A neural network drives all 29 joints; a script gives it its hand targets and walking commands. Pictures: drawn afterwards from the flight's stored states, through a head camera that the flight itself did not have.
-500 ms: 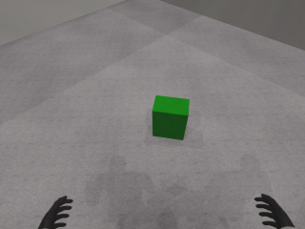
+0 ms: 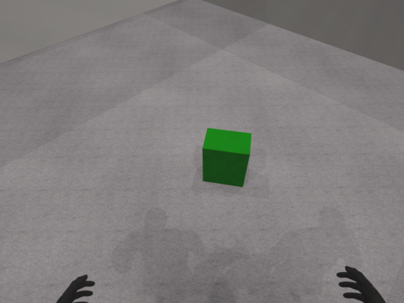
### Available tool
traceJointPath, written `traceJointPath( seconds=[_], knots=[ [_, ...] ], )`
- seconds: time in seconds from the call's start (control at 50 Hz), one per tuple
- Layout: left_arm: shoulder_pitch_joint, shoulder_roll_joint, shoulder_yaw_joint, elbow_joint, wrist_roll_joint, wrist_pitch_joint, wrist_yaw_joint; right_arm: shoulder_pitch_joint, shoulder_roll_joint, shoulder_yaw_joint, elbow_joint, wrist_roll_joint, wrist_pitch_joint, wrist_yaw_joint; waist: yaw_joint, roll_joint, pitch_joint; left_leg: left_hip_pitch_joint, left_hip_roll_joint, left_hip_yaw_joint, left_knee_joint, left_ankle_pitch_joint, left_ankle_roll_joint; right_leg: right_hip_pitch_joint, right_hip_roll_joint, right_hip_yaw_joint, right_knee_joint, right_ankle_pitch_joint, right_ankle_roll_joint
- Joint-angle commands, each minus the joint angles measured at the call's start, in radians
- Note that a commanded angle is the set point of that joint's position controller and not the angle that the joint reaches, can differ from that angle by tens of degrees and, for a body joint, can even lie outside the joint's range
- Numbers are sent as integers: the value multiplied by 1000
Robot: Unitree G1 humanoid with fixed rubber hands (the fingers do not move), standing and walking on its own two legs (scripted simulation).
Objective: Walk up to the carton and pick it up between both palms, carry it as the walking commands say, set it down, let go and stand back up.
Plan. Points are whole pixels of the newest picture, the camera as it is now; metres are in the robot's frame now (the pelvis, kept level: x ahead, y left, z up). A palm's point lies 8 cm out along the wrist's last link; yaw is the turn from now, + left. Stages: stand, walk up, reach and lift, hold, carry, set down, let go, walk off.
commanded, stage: stand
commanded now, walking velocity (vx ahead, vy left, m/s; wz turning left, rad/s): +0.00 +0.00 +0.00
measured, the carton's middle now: (225, 158) +0.91 -0.10 -0.60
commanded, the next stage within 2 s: walk up in 1.80 s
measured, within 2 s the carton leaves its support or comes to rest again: neither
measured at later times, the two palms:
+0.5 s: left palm out of the picture +0.11 +0.30 -0.09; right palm out of the picture +0.12 -0.30 -0.08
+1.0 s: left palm out of the picture +0.10 +0.31 -0.08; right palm out of the picture +0.09 -0.31 -0.08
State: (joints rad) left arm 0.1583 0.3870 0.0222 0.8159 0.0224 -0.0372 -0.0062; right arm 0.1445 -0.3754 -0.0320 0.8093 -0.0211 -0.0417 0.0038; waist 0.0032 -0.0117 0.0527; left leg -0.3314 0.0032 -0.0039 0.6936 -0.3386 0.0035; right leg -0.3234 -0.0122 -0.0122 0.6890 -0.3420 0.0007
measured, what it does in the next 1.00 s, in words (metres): stands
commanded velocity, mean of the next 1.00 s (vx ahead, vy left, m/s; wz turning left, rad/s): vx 0.00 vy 0.00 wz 0.00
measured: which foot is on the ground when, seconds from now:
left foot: down 0.00-1.00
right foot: down 0.00-1.00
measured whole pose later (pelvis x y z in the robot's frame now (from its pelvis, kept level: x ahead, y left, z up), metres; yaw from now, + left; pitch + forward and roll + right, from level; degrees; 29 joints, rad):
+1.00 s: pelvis +0.00 +0.00 +0.03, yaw +0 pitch -3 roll +0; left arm 0.09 0.39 -0.01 1.07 0.01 -0.02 0.00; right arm 0.09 -0.38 -0.01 1.06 -0.01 -0.03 0.01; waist 0.00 -0.01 0.05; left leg -0.15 0.00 0.01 0.37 -0.18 0.00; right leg -0.15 -0.01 -0.01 0.39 -0.18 0.00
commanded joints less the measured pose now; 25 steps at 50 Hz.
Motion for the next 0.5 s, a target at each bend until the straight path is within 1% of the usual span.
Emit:
traceJointPath(
  seconds=[0.0,0.02,0.04,0.06,0.08,0.1,0.12,0.14,0.16,0.18,0.2,0.22,0.24,0.26,0.28,0.3,0.32,0.34,0.36,0.38,0.4,0.42,0.44,0.46,0.48],
  knots=[
    [-38,175,34,-18,-3,-17,3,-22,-164,-32,-23,3,-13,-8,-12,-20,-81,67,72,-92,-144,112,57,7,-100,122,-183,88,-77],
    [-47,176,26,-12,-5,-17,5,-47,-186,-39,-16,4,-15,-4,-12,26,-79,72,76,-98,-152,117,58,3,-103,118,-186,95,-76],
    [-48,178,29,-8,-5,-18,6,-60,-173,-32,-10,7,-11,-3,1,17,-78,56,88,-119,-173,129,70,30,-96,100,-179,123,-75],
    [-44,165,28,-6,-8,-18,3,-55,-181,-30,-9,6,-10,-6,6,21,-84,62,92,-112,-182,151,66,36,-92,97,-171,141,-71],
    [-50,162,25,2,-5,-16,3,-70,-191,-32,-1,2,-10,-6,8,37,-97,66,96,-128,-192,156,69,54,-88,92,-171,153,-65],
    [-58,158,22,0,-7,-18,0,-65,-184,-26,-4,1,-11,-8,8,19,-103,71,99,-110,-195,176,63,68,-89,87,-171,161,-63],
    [-54,183,28,15,-10,-12,3,-74,-178,-26,5,5,-8,-5,4,46,-90,65,100,-125,-203,158,64,62,-83,87,-180,158,-62],
    [-47,186,28,32,-10,-10,4,-62,-185,-25,9,5,-11,-3,6,18,-98,68,104,-127,-206,166,60,78,-86,86,-182,163,-62],
    [-65,172,18,40,-4,-9,2,-66,-172,-19,22,8,-14,-6,-6,9,-109,82,96,-114,-199,163,61,84,-96,88,-195,177,-65],
    [-68,173,19,39,-11,-8,2,-55,-185,-22,29,7,-13,-7,1,13,-98,92,96,-111,-211,172,57,72,-99,101,-205,172,-67],
    [-69,174,16,42,-6,-12,-1,-71,-184,-23,36,10,-11,-8,-7,7,-107,102,101,-110,-208,182,57,77,-93,85,-198,177,-62],
    [-70,181,17,53,-14,-8,1,-68,-178,-17,43,9,-8,-5,0,15,-123,92,101,-119,-225,175,55,100,-93,84,-201,163,-61],
    [-68,173,16,53,-10,-11,3,-85,-181,-22,44,10,-5,-4,0,23,-94,100,95,-114,-236,156,52,82,-95,96,-229,154,-62],
    [-81,173,13,66,-7,-4,1,-89,-192,-24,45,8,-5,-8,-2,18,-77,97,97,-112,-245,173,51,81,-93,87,-236,159,-56],
    [-85,180,11,69,-5,-6,5,-79,-179,-16,64,8,-3,-9,-1,19,-68,99,104,-122,-255,181,51,82,-98,88,-235,172,-57],
    [-75,161,7,75,-14,-10,1,-81,-185,-13,65,7,-9,-7,8,37,-68,84,105,-123,-255,175,54,94,-93,89,-237,177,-55],
    [-60,176,7,97,-7,-12,1,-55,-195,-17,80,6,-9,-5,-4,-4,-84,123,100,-111,-265,177,48,103,-103,96,-255,181,-54],
    [-73,172,6,95,-12,-9,2,-70,-183,-17,90,10,0,-8,-2,2,-70,119,99,-112,-274,182,45,86,-98,93,-261,173,-52],
    [-71,163,0,102,-12,-6,3,-96,-207,-21,82,11,1,-6,0,14,-46,111,97,-107,-277,177,43,85,-98,99,-268,176,-50],
    [-86,171,3,104,-12,-9,5,-90,-197,-19,92,10,0,-4,0,23,-49,122,102,-112,-295,165,46,83,-98,99,-276,152,-52],
    [-80,180,4,112,-12,-5,4,-84,-189,-14,100,15,-2,-2,-4,36,-56,134,102,-111,-299,172,39,83,-95,101,-286,151,-47],
    [-92,161,4,115,-15,-3,4,-94,-188,-17,105,10,-6,-2,5,28,-83,140,106,-111,-301,164,40,102,-101,101,-293,146,-48],
    [-92,186,3,126,-13,-2,7,-92,-179,-16,109,9,-4,0,1,2,-38,113,99,-116,-305,159,42,93,-103,103,-304,142,-50],
    [-98,177,3,129,-9,-9,7,-97,-178,-14,116,7,-4,0,1,-8,-60,146,102,-107,-322,173,40,105,-103,101,-315,134,-48],
    [-101,176,2,131,-13,-8,5,-93,-191,-19,120,9,-2,1,-1,-1,-76,154,104,-105,-322,175,43,115,-104,101,-318,148,-45]
  ],
)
